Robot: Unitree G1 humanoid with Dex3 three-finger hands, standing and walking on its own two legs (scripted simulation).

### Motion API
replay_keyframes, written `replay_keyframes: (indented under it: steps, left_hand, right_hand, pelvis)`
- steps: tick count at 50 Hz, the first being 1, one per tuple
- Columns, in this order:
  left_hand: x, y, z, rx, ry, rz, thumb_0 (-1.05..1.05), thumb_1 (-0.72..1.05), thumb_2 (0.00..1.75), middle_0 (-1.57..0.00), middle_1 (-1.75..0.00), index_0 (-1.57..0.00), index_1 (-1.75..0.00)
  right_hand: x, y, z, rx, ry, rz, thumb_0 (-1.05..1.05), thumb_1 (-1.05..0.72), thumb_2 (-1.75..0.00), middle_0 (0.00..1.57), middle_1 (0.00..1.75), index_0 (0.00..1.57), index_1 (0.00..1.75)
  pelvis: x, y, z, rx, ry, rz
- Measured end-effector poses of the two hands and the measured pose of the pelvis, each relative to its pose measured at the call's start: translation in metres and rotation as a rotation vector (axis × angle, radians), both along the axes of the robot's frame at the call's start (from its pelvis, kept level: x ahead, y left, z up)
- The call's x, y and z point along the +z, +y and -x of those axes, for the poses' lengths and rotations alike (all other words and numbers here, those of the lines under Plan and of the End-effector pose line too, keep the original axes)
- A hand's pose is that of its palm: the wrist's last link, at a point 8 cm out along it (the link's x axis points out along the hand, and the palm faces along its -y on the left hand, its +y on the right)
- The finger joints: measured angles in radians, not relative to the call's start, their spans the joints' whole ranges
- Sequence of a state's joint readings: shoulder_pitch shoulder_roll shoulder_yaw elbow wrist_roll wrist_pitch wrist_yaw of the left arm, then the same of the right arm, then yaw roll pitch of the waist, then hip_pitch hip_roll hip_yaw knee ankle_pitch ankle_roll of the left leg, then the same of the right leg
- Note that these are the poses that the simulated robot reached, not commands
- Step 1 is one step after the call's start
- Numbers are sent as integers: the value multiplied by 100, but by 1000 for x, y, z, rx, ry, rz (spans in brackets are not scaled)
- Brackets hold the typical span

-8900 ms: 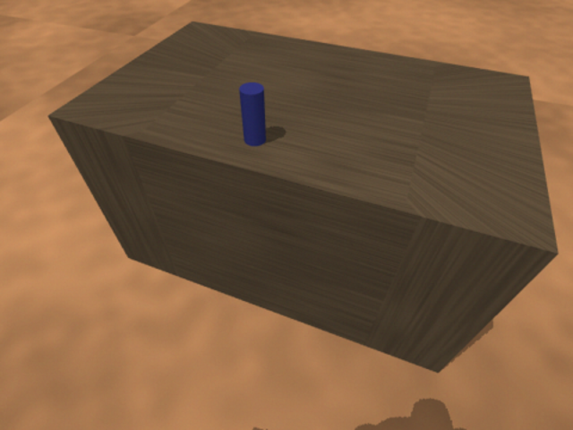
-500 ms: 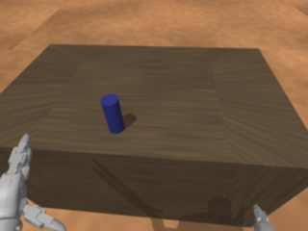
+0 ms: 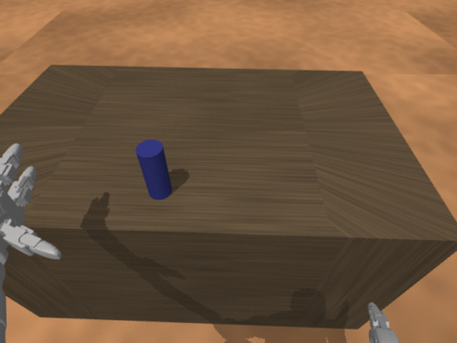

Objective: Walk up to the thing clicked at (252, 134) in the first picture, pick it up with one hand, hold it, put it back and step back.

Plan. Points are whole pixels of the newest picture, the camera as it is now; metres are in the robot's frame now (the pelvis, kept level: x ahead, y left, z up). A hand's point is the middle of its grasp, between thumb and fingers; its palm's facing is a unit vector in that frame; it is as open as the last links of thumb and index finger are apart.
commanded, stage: go down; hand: left
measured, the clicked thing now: (155, 171) +0.49 +0.19 +0.00
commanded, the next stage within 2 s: none
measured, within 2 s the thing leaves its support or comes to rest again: neither
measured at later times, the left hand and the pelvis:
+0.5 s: hand (32, 178) +0.35 +0.35 +0.12, palm faces +0.16 -0.99 -0.02, open 17.4 cm; pelvis +0.00 +0.01 +0.00, yaw -1 degrees
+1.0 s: hand (31, 165) +0.38 +0.36 +0.12, palm faces +0.15 -0.99 -0.02, open 17.5 cm; pelvis +0.01 +0.01 -0.01, yaw -1 degrees
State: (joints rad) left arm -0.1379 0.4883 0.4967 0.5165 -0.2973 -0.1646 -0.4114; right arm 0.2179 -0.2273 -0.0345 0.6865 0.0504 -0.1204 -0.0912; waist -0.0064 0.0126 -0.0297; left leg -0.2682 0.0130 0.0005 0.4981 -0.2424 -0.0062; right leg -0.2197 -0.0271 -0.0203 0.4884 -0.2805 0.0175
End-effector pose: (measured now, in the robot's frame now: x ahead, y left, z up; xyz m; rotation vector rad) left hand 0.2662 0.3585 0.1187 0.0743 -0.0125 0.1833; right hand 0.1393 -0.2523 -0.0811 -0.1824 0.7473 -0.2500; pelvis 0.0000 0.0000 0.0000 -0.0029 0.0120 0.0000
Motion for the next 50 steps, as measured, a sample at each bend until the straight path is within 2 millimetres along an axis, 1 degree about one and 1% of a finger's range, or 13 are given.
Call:
replay_keyframes:
  steps: [9,13,17,26,33,50]
  left_hand:
    - [-2,20,-22,-17,9,64,-2,-52,9,-3,-3,-3,-4]
    - [-2,28,-30,-11,17,65,-2,-51,9,-3,-2,-3,-4]
    - [0,33,-38,-12,22,64,-2,-51,9,-3,-2,-3,-3]
    - [4,40,-57,-25,31,61,-2,-51,8,-3,-2,-3,-3]
    - [5,45,-68,-27,32,62,-2,-53,8,-4,-3,-3,-4]
    - [6,54,-84,-32,33,60,-2,-53,9,-4,-3,-3,-4]
  right_hand:
    - [11,-8,-2,12,-16,72,-1,51,-6,5,5,6,5]
    - [13,-7,-4,21,-23,87,-1,52,-6,5,5,6,5]
    - [12,-3,-3,28,-17,87,-1,52,-6,5,5,6,5]
    - [4,1,1,24,10,80,-1,52,-6,5,5,6,6]
    - [5,1,-1,28,2,94,-1,52,-6,5,5,6,6]
    - [3,4,-4,39,-13,102,-1,52,-6,5,5,6,6]
  pelvis:
    - [0,3,-1,-1,29,4]
    - [-1,4,-1,-3,44,6]
    - [-1,5,-3,-4,57,9]
    - [-3,7,-3,-9,90,13]
    - [-6,7,-4,-10,115,16]
    - [-12,8,-6,-11,159,24]
